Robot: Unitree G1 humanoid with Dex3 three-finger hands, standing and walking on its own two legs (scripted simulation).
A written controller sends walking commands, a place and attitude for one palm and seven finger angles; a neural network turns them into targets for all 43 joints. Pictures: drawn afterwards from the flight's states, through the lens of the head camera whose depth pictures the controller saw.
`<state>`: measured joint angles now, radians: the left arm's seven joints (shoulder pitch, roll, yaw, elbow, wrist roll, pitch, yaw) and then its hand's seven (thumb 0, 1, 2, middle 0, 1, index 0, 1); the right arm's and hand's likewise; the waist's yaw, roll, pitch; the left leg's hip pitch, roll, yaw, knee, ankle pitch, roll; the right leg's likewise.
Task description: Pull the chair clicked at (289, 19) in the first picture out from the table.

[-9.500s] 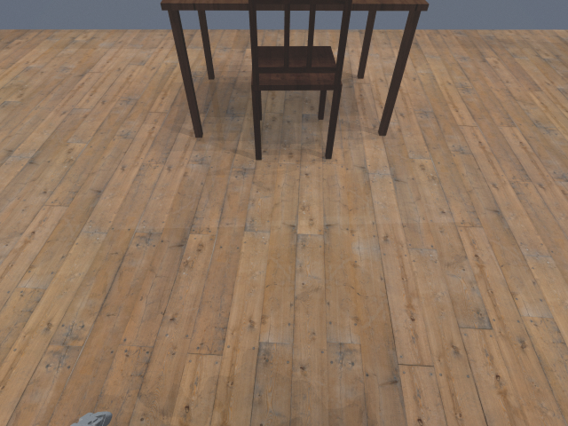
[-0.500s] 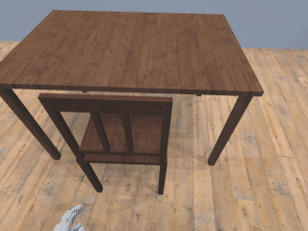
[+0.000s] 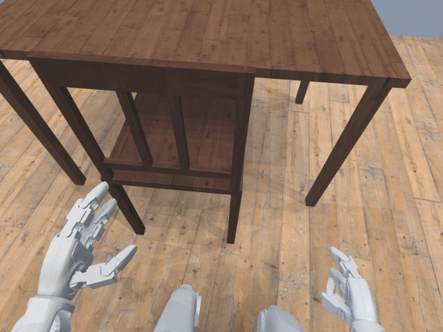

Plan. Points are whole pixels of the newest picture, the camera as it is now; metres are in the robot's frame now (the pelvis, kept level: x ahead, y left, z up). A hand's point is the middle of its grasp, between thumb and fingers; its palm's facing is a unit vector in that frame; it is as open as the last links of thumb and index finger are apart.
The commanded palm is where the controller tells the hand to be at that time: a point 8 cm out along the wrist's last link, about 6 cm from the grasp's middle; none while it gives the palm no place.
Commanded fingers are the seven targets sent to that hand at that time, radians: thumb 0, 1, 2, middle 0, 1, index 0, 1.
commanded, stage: raise the hand toward the chair's back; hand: left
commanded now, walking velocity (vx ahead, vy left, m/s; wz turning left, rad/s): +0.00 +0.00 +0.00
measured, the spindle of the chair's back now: (137, 132) +0.52 +0.26 +0.00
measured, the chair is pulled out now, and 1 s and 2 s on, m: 0.00 0.00 0.00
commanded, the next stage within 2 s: aim the fingers beside a spindle in 1.48 s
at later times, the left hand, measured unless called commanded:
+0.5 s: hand (102, 237) +0.24 +0.22 +0.06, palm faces +0.01 -1.00 -0.04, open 15.2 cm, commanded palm +0.22 +0.28 +0.07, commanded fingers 0.00 -0.43 0.33 -0.07 -0.09 -0.07 -0.09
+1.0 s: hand (91, 217) +0.27 +0.24 +0.08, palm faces +0.00 -1.00 -0.05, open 16.9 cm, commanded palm +0.24 +0.30 +0.08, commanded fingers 0.00 -0.50 0.30 -0.06 -0.08 -0.06 -0.08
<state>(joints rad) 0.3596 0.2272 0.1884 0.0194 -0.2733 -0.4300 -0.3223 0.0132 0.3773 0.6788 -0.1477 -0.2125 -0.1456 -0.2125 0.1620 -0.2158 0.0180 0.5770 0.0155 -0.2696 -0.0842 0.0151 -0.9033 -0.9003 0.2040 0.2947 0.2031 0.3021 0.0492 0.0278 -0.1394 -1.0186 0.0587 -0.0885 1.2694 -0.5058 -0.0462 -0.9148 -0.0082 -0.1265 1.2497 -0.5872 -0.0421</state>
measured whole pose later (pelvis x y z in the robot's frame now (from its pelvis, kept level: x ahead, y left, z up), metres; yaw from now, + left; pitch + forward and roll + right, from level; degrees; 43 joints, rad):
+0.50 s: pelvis +0.02 +0.03 +0.02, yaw -1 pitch +15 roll -3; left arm 0.38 0.22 0.19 0.02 -0.26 -0.40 -0.25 0.00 -0.20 0.43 -0.09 -0.12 -0.09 -0.12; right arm 0.19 -0.25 -0.03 0.59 0.02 -0.25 -0.08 0.02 -0.90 -0.90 0.20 0.29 0.20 0.30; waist -0.01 0.02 -0.14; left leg -0.95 0.04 -0.03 1.18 -0.49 0.00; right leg -0.86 -0.03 -0.07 1.15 -0.55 0.01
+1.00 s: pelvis +0.02 +0.04 +0.03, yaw -1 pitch +14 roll -3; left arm 0.29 0.26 0.22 0.05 -0.26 -0.33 -0.27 -0.01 -0.49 0.31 -0.06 -0.08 -0.06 -0.08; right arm 0.23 -0.23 0.03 0.57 0.01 -0.21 -0.07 0.02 -0.90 -0.90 0.21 0.30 0.21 0.30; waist -0.01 0.04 -0.14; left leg -0.91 0.04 -0.03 1.14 -0.49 0.01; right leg -0.80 -0.03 -0.08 1.08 -0.53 0.02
